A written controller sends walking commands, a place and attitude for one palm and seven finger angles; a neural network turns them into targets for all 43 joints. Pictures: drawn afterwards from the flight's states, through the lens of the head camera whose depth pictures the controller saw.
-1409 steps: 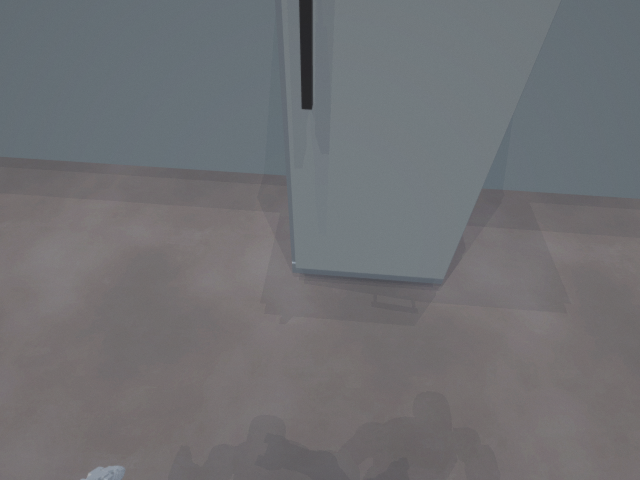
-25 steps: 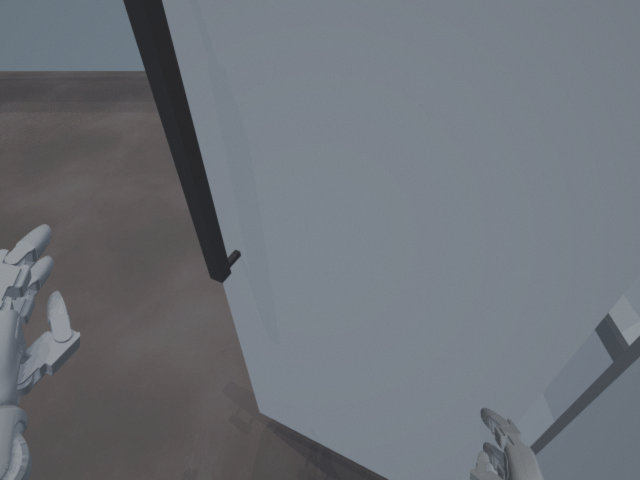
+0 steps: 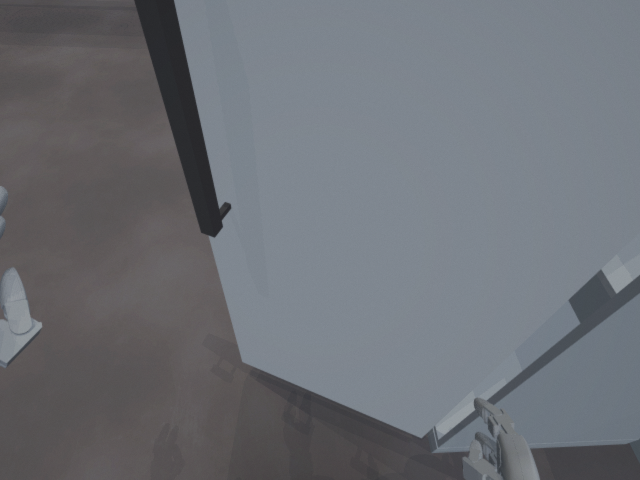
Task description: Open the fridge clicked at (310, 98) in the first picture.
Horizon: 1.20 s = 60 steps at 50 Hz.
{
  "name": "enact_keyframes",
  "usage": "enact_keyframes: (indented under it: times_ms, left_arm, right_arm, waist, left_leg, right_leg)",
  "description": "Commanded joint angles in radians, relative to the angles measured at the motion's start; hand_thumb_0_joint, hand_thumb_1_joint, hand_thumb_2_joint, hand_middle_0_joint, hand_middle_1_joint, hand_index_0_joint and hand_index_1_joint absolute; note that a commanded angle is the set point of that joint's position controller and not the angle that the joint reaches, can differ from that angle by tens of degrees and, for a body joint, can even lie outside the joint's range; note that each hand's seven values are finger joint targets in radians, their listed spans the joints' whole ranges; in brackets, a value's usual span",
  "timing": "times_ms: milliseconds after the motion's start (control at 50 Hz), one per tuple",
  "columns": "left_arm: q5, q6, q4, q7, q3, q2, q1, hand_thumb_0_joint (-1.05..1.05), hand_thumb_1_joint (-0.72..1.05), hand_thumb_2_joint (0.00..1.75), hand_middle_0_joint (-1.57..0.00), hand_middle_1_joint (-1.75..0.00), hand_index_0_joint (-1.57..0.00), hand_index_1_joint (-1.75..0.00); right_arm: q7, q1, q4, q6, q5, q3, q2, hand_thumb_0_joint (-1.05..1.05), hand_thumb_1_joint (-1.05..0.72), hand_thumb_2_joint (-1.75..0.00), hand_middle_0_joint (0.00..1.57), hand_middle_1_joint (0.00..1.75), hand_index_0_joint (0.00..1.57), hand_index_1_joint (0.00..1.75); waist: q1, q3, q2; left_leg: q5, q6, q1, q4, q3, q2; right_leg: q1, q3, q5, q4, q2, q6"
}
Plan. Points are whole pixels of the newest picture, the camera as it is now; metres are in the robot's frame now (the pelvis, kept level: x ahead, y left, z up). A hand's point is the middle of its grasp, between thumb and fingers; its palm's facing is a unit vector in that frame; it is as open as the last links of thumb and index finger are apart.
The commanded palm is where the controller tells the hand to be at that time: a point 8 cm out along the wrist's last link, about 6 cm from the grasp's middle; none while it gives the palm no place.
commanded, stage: step back with the hand held close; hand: left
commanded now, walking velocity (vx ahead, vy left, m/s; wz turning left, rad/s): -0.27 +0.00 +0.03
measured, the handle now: (187, 77) +0.47 +0.20 +0.25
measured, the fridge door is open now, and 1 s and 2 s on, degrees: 66 66 66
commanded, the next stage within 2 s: stop stepping back and stand still in 0.78 s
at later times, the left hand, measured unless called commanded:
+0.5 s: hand out of the picture +0.13 +0.28 +0.18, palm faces +0.49 -0.75 -0.45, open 7.4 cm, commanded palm +0.06 +0.31 +0.18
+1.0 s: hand out of the picture +0.04 +0.28 +0.18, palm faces +0.36 -0.81 -0.46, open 7.4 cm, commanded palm -0.02 +0.32 +0.18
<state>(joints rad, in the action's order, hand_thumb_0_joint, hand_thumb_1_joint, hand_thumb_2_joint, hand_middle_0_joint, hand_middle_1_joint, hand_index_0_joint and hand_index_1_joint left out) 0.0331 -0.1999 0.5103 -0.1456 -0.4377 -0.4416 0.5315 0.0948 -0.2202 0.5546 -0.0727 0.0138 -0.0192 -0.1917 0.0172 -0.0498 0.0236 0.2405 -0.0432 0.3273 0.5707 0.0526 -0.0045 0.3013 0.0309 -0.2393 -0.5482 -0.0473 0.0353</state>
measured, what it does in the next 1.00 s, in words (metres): walks backwards: right foot, then left foot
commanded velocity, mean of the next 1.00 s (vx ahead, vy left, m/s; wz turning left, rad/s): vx -0.27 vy -0.01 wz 0.01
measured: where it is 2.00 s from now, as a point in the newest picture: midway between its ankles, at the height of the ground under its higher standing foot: outside the picture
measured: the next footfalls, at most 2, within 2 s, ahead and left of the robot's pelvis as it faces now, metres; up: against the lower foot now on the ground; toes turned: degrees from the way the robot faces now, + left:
right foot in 0.46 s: -0.05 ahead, -0.14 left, +0.00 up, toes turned +0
left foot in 0.72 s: +0.01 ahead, +0.11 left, +0.00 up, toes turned +0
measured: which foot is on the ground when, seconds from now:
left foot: down 0.00-0.60, up 0.62-0.70, down 0.72-1.00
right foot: down 0.00-0.30, up 0.32-0.44, down 0.46-0.74, up 0.76-0.98, down 1.00-1.00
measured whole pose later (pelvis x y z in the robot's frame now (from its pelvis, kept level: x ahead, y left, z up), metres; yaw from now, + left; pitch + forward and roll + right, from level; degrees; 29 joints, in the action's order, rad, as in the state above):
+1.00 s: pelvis -0.17 +0.02 +0.00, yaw -1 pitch +1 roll -4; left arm 0.05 -0.26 0.60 -0.12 -0.45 -0.47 0.56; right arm 0.05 -0.22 0.58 -0.15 0.00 -0.02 -0.16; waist 0.02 -0.04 0.02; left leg 0.04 -0.03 0.46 0.45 0.00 0.03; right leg 0.13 0.05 -0.37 -0.41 0.05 -0.01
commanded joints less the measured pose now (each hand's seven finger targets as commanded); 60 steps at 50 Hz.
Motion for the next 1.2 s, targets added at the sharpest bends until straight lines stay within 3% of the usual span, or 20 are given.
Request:
enact_keyframes:
  times_ms: [0, 80, 160, 240, 280, 340, 440, 500, 580, 620, 660, 720, 760, 840, 920, 980, 1020, 1060, 1120, 1180]
  left_arm:
    - [-0.003, -0.071, 0.204, -0.023, -0.124, -0.145, -0.06, 0.0, 0.9, 0.9, -0.2, -0.3, -0.2, -0.3]
    - [-0.004, -0.08, 0.173, -0.024, -0.1, -0.131, -0.102, 0.0, 0.9, 0.9, -0.2, -0.3, -0.2, -0.3]
    - [-0.001, -0.09, 0.207, -0.04, -0.096, -0.153, -0.131, 0.0, 0.9, 0.9, -0.2, -0.3, -0.2, -0.3]
    - [-0.005, -0.107, 0.243, -0.048, -0.131, -0.162, -0.093, 0.0, 0.9, 0.9, -0.2, -0.3, -0.2, -0.3]
    - [-0.028, -0.127, 0.219, -0.043, -0.163, -0.159, -0.121, 0.0, 0.9, 0.9, -0.2, -0.3, -0.2, -0.3]
    - [-0.022, -0.142, 0.201, -0.021, -0.15, -0.145, -0.084, 0.0, 0.9, 0.9, -0.2, -0.3, -0.2, -0.3]
    - [-0.01, -0.164, 0.21, -0.002, -0.116, -0.15, -0.132, 0.0, 0.9, 0.9, -0.2, -0.3, -0.2, -0.3]
    - [0.003, -0.148, 0.232, 0.001, -0.091, -0.152, -0.138, 0.0, 0.9, 0.9, -0.2, -0.3, -0.2, -0.3]
    - [0.023, -0.137, 0.254, -0.014, -0.134, -0.204, -0.077, 0.0, 0.9, 0.9, -0.2, -0.3, -0.2, -0.3]
    - [0.017, -0.129, 0.26, -0.027, -0.149, -0.214, -0.074, 0.0, 0.9, 0.9, -0.2, -0.3, -0.2, -0.3]
    - [0.015, -0.121, 0.237, -0.029, -0.15, -0.209, -0.111, 0.0, 0.9, 0.9, -0.2, -0.3, -0.2, -0.3]
    - [0.01, -0.146, 0.233, -0.022, -0.182, -0.212, -0.08, 0.0, 0.9, 0.9, -0.2, -0.3, -0.2, -0.3]
    - [0.012, -0.156, 0.245, -0.007, -0.184, -0.192, -0.073, 0.0, 0.9, 0.9, -0.2, -0.3, -0.2, -0.3]
    - [0.032, -0.149, 0.302, -0.002, -0.126, -0.139, 0.007, 0.0, 0.9, 0.9, -0.2, -0.3, -0.2, -0.3]
    - [0.033, -0.101, 0.285, 0.006, -0.107, -0.153, 0.017, 0.0, 0.9, 0.9, -0.2, -0.3, -0.2, -0.3]
    - [0.031, -0.078, 0.226, -0.002, -0.153, -0.218, -0.022, 0.0, 0.9, 0.9, -0.2, -0.3, -0.2, -0.3]
    - [0.045, -0.031, 0.181, -0.009, -0.117, -0.174, -0.042, 0.0, 0.9, 0.9, -0.2, -0.3, -0.2, -0.3]
    - [0.029, -0.018, 0.139, -0.02, -0.076, -0.14, -0.118, 0.0, 0.9, 0.9, -0.2, -0.3, -0.2, -0.3]
    - [-0.001, -0.035, 0.103, -0.033, -0.064, -0.138, -0.211, 0.0, 0.9, 0.9, -0.2, -0.3, -0.2, -0.3]
    - [0.0, -0.072, 0.191, -0.03, -0.062, -0.15, -0.174, 0.0, 0.9, 0.9, -0.2, -0.3, -0.2, -0.3]
  right_arm:
    - [0.009, 0.07, -0.146, -0.08, -0.004, 0.057, -0.151, 0.0, -0.9, -0.9, 0.2, 0.3, 0.2, 0.3]
    - [0.003, 0.048, -0.139, -0.085, 0.0, 0.06, -0.143, 0.0, -0.9, -0.9, 0.2, 0.3, 0.2, 0.3]
    - [-0.006, 0.047, -0.092, -0.086, -0.013, 0.047, -0.125, 0.0, -0.9, -0.9, 0.2, 0.3, 0.2, 0.3]
    - [0.003, 0.084, -0.12, -0.095, -0.009, 0.049, -0.145, 0.0, -0.9, -0.9, 0.2, 0.3, 0.2, 0.3]
    - [0.008, 0.091, -0.138, -0.114, -0.005, 0.062, -0.165, 0.0, -0.9, -0.9, 0.2, 0.3, 0.2, 0.3]
    - [-0.006, 0.064, -0.122, -0.134, -0.003, 0.07, -0.153, 0.0, -0.9, -0.9, 0.2, 0.3, 0.2, 0.3]
    - [-0.012, 0.063, -0.089, -0.161, -0.009, 0.059, -0.155, 0.0, -0.9, -0.9, 0.2, 0.3, 0.2, 0.3]
    - [-0.004, 0.075, -0.097, -0.153, 0.004, 0.074, -0.149, 0.0, -0.9, -0.9, 0.2, 0.3, 0.2, 0.3]
    - [-0.007, 0.083, -0.103, -0.104, -0.002, 0.066, -0.112, 0.0, -0.9, -0.9, 0.2, 0.3, 0.2, 0.3]
    - [-0.014, 0.064, -0.083, -0.087, -0.009, 0.06, -0.091, 0.0, -0.9, -0.9, 0.2, 0.3, 0.2, 0.3]
    - [-0.011, 0.1, -0.089, -0.083, -0.01, 0.047, -0.095, 0.0, -0.9, -0.9, 0.2, 0.3, 0.2, 0.3]
    - [0.006, 0.114, -0.112, -0.108, -0.007, 0.065, -0.132, 0.0, -0.9, -0.9, 0.2, 0.3, 0.2, 0.3]
    - [-0.005, 0.085, -0.101, -0.13, -0.036, 0.08, -0.145, 0.0, -0.9, -0.9, 0.2, 0.3, 0.2, 0.3]
    - [-0.033, 0.05, -0.08, -0.152, -0.019, 0.085, -0.143, 0.0, -0.9, -0.9, 0.2, 0.3, 0.2, 0.3]
    - [-0.031, 0.071, -0.108, -0.135, -0.015, 0.071, -0.148, 0.0, -0.9, -0.9, 0.2, 0.3, 0.2, 0.3]
    - [-0.017, 0.047, -0.104, -0.093, -0.013, 0.069, -0.133, 0.0, -0.9, -0.9, 0.2, 0.3, 0.2, 0.3]
    - [-0.003, 0.035, -0.08, -0.082, -0.001, 0.082, -0.132, 0.0, -0.9, -0.9, 0.2, 0.3, 0.2, 0.3]
    - [-0.001, 0.074, -0.071, -0.071, 0.0, 0.06, -0.124, 0.0, -0.9, -0.9, 0.2, 0.3, 0.2, 0.3]
    - [0.013, 0.088, -0.045, -0.099, -0.01, 0.049, -0.136, 0.0, -0.9, -0.9, 0.2, 0.3, 0.2, 0.3]
    - [0.007, 0.089, -0.066, -0.134, -0.008, 0.046, -0.133, 0.0, -0.9, -0.9, 0.2, 0.3, 0.2, 0.3]
  waist:
    - [0.01, 0.146, -0.167]
    - [-0.009, 0.079, -0.001]
    - [-0.021, 0.106, 0.083]
    - [-0.009, 0.108, -0.151]
    - [-0.003, 0.073, -0.335]
    - [0.008, 0.075, -0.21]
    - [0.007, 0.1, -0.198]
    - [0.003, 0.209, -0.072]
    - [-0.007, 0.13, 0.071]
    - [-0.016, 0.158, 0.137]
    - [-0.03, 0.073, 0.095]
    - [-0.003, 0.146, -0.281]
    - [-0.015, 0.152, -0.34]
    - [0.003, 0.25, -0.244]
    - [0.003, 0.218, -0.265]
    - [-0.014, 0.167, -0.03]
    - [-0.018, 0.114, 0.214]
    - [-0.039, 0.026, 0.138]
    - [-0.043, -0.007, -0.014]
    - [-0.024, 0.095, -0.292]
  left_leg:
    - [0.05, -0.057, 0.195, -0.211, -0.199, 0.208]
    - [0.354, -0.029, 0.232, -0.08, -0.145, 0.105]
    - [0.201, 0.005, 0.009, 0.12, -0.109, 0.047]
    - [0.249, -0.042, 0.12, -0.197, -0.25, 0.169]
    - [0.617, -0.114, 0.47, -0.426, -0.394, 0.32]
    - [0.352, -0.103, 0.295, -0.286, -0.32, 0.27]
    - [0.121, -0.058, 0.084, -0.19, -0.271, 0.225]
    - [-0.005, -0.001, -0.079, -0.075, -0.166, 0.153]
    - [0.177, 0.057, -0.095, 0.228, -0.07, 0.035]
    - [0.104, 0.058, -0.073, 0.306, -0.076, 0.025]
    - [0.067, 0.045, -0.012, 0.066, -0.119, 0.049]
    - [-0.224, -0.05, 0.096, -0.293, -0.34, 0.273]
    - [0.157, -0.115, 0.203, -0.407, -0.449, 0.35]
    - [-0.133, -0.084, -0.143, -0.301, -0.321, 0.261]
    - [0.188, 0.01, -0.063, -0.323, -0.215, 0.148]
    - [0.19, 0.067, -0.104, 0.05, -0.023, 0.013]
    - [0.144, 0.07, -0.095, 0.419, -0.081, -0.009]
    - [0.153, 0.045, 0.004, 0.378, -0.103, 0.039]
    - [0.071, 0.018, -0.061, -0.131, -0.074, 0.049]
    - [0.077, -0.01, -0.109, -0.354, -0.378, 0.204]
  right_leg:
    - [-0.235, -0.031, 0.116, -0.07, -0.016, -0.028]
    - [-0.088, -0.17, -0.049, 0.083, -0.096, -0.076]
    - [0.12, -0.248, -0.078, 0.199, -0.224, -0.149]
    - [0.008, -0.093, -0.121, -0.021, -0.053, -0.058]
    - [-0.264, -0.028, -0.125, -0.333, 0.061, -0.013]
    - [-0.165, -0.024, -0.127, -0.196, 0.053, -0.021]
    - [-0.123, -0.034, -0.019, 0.116, 0.039, -0.034]
    - [-0.046, -0.096, 0.115, 0.092, -0.02, -0.066]
    - [0.223, -0.287, -0.219, 0.26, -0.222, -0.181]
    - [0.145, -0.245, 0.167, 0.201, -0.276, -0.2]
    - [0.103, -0.201, 0.291, 0.105, -0.229, -0.153]
    - [-0.084, -0.047, -0.044, -0.236, 0.058, -0.033]
    - [-0.108, -0.08, -0.263, -0.443, 0.103, -0.024]
    - [0.01, -0.021, -0.276, -0.175, 0.101, -0.028]
    - [-0.206, 0.048, -0.138, 0.217, 0.12, -0.045]
    - [-0.057, -0.07, -0.117, 0.327, -0.074, -0.142]
    - [0.203, -0.276, -0.394, 0.379, -0.266, -0.256]
    - [0.161, -0.201, -0.23, 0.309, -0.245, -0.219]
    - [0.051, -0.115, -0.136, 0.156, -0.127, -0.125]
    - [-0.004, -0.004, -0.135, -0.056, 0.065, -0.038]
